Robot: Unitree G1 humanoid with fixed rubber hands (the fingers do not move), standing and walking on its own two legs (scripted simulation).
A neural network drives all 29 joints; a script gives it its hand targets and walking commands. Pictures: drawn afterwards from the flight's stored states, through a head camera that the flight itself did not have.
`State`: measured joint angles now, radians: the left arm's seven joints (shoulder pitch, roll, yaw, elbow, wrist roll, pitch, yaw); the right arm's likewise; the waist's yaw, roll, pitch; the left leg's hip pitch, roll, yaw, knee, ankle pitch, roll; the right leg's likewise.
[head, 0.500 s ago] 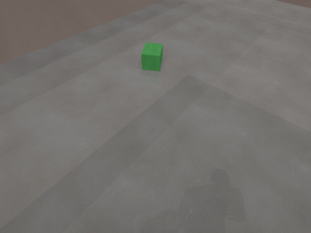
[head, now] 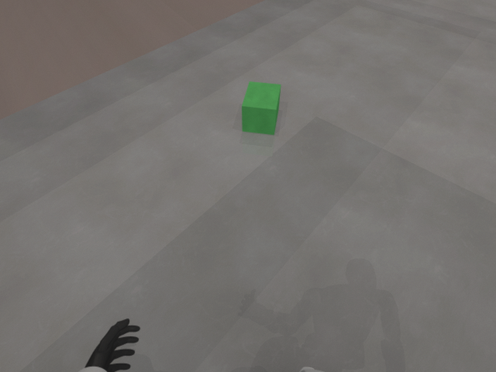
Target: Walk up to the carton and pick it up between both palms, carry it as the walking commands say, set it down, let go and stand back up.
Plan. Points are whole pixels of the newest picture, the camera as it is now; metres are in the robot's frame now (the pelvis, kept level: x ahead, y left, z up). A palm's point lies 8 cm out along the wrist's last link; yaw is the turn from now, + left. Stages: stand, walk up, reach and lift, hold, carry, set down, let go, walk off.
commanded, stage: walk up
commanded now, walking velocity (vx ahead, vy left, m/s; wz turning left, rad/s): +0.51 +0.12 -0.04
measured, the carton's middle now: (261, 107) +1.62 -0.15 -0.65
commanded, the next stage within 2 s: none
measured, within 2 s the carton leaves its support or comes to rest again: neither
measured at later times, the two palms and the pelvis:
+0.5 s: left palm (137, 169) +0.60 +0.26 -0.08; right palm (361, 357) +0.17 -0.17 -0.08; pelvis +0.35 +0.04 +0.01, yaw -2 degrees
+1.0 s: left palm (143, 126) +0.80 +0.29 -0.10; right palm (314, 140) +0.70 -0.20 -0.09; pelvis +0.70 +0.04 +0.03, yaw -1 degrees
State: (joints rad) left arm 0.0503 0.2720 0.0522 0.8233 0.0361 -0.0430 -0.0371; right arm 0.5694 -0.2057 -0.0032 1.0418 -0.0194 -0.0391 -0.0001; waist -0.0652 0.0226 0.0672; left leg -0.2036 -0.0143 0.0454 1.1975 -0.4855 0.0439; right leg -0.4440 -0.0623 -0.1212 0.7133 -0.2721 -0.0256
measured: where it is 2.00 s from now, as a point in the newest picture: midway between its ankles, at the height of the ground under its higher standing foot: (244, 170)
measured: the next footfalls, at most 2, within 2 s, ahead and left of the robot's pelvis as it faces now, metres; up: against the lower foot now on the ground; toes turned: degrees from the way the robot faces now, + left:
left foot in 0.16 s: +0.15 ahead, +0.14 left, +0.00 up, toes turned +4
right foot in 0.58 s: +0.58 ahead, -0.07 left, +0.00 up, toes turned -8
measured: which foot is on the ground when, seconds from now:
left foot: up 0.00-0.14, down 0.16-0.54, up 0.56-0.80, down 0.82-1.00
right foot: down 0.00-0.18, up 0.20-0.56, down 0.58-0.84, up 0.86-1.00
